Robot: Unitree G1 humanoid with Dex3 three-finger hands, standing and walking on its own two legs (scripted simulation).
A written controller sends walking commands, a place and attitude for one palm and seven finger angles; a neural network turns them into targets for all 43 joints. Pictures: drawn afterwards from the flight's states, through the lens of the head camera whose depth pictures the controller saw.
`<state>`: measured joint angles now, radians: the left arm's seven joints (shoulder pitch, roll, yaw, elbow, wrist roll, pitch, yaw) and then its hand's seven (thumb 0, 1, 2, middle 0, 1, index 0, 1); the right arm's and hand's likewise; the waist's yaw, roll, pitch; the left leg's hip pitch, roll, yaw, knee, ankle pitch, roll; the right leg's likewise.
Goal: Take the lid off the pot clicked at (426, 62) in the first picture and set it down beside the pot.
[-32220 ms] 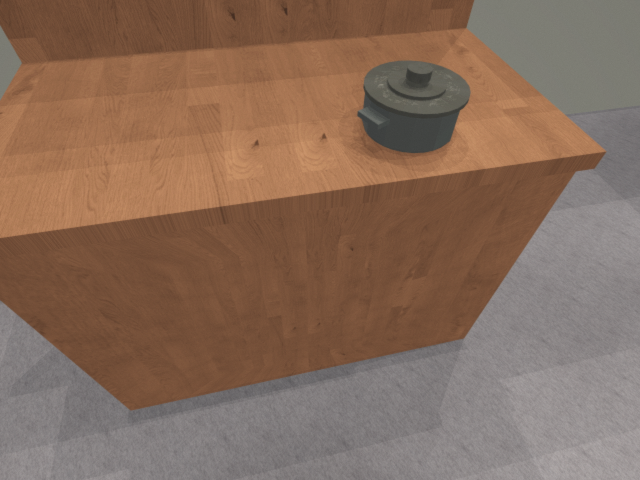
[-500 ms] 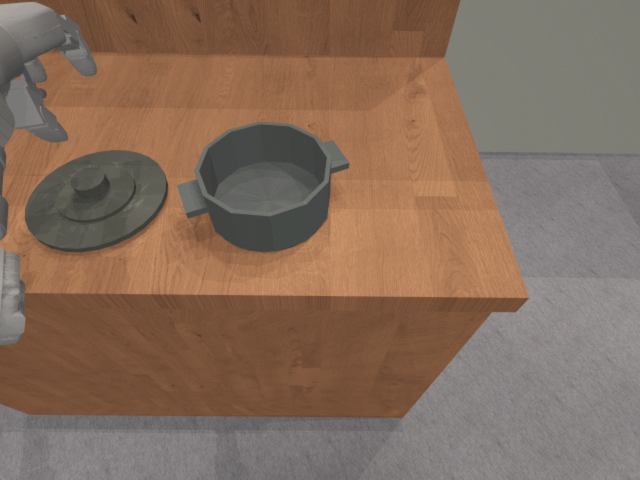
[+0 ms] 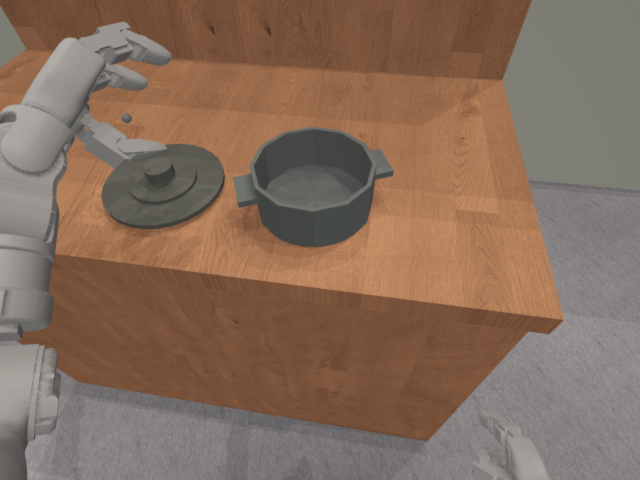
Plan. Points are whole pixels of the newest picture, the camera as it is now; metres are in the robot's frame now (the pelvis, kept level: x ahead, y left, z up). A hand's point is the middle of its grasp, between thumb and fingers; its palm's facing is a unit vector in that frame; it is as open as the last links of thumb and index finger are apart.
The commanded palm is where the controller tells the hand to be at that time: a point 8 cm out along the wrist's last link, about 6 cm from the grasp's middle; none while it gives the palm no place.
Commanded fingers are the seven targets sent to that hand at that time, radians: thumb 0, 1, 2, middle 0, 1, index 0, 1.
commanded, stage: draw the hand back to the body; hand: left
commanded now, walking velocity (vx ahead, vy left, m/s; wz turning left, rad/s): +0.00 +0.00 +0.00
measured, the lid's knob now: (159, 170) +0.51 +0.29 +0.08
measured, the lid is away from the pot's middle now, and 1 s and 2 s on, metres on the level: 0.24 0.24 0.24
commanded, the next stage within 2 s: step back with the hand held close in 1.66 s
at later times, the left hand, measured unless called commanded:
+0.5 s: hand (105, 117) +0.37 +0.22 +0.27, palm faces +0.44 -0.87 -0.22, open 9.5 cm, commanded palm +0.31 +0.26 +0.28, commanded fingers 0.00 0.55 0.88 -0.28 -0.44 -0.28 -0.44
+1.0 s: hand (55, 190) +0.27 +0.22 +0.28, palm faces +0.46 -0.87 -0.19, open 7.6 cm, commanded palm +0.22 +0.26 +0.27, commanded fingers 0.00 0.90 0.90 -0.20 -0.30 -0.20 -0.30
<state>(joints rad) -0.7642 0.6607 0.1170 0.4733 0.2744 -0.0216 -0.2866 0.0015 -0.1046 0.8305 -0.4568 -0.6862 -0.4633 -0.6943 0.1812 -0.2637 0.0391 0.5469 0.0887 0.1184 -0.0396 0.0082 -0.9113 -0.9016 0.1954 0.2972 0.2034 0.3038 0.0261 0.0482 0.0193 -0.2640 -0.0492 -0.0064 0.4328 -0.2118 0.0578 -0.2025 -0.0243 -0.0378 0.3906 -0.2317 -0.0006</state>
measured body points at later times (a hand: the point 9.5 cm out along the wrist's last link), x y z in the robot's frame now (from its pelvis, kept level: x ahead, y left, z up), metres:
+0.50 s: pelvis +0.02 -0.04 +0.00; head +0.03 -0.05 +0.45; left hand +0.34 +0.27 +0.29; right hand +0.16 -0.30 -0.11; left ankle +0.01 +0.08 -0.74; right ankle -0.02 -0.14 -0.74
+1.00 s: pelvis +0.01 -0.03 +0.00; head -0.01 -0.04 +0.45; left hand +0.24 +0.27 +0.28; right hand +0.20 -0.24 -0.08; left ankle +0.01 +0.08 -0.74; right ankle -0.02 -0.14 -0.74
